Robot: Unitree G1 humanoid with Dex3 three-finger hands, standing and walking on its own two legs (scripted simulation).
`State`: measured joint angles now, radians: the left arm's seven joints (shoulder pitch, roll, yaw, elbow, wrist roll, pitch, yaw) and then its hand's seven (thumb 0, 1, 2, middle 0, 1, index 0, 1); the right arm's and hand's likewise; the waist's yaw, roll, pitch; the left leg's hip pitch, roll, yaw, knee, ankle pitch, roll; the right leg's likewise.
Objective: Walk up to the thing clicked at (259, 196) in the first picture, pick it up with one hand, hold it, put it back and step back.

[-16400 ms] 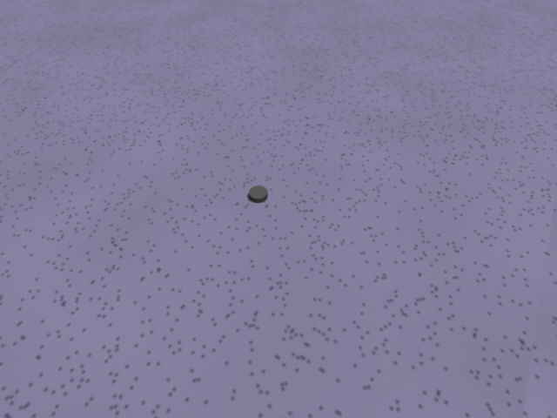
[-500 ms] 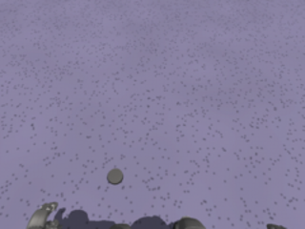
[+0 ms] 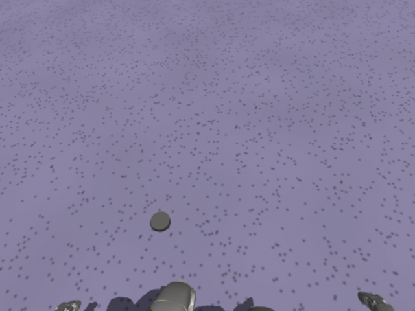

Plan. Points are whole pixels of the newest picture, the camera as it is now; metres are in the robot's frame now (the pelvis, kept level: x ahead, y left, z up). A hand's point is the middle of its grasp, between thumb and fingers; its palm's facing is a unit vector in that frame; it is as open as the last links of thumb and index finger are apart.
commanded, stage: walk up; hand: left
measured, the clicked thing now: (160, 221) +0.55 +0.28 -0.74
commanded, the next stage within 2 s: stand in 1.62 s
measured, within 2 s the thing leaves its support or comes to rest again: neither
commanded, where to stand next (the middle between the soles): +0.18 +0.01 m, yaw +5 degrees
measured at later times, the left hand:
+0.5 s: hand out of the picture -0.09 +0.26 -0.15, palm faces +0.04 -0.94 -0.35, open 7.4 cm
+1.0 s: hand out of the picture -0.11 +0.25 -0.14, palm faces +0.07 -0.93 -0.37, open 7.4 cm
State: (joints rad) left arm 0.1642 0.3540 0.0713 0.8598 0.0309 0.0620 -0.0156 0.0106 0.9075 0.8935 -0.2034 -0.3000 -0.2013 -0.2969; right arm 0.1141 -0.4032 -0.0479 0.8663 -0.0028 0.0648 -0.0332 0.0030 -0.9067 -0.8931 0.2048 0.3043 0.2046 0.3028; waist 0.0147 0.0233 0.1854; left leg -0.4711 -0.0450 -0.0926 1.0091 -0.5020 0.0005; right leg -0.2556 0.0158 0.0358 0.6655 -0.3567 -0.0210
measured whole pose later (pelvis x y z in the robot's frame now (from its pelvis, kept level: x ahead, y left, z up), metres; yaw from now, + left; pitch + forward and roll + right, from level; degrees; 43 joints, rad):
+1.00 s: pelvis -0.17 -0.03 +0.01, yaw +3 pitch -3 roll +0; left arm 0.20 0.39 0.06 0.96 0.01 0.00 -0.01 0.01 0.91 0.89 -0.20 -0.30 -0.20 -0.30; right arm 0.22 -0.33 -0.03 0.95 -0.03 -0.02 0.02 0.00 -0.91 -0.89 0.21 0.30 0.21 0.30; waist 0.01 -0.02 0.07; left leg -0.25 0.00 -0.02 0.55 -0.25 -0.01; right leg -0.20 -0.02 0.00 0.60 -0.42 -0.02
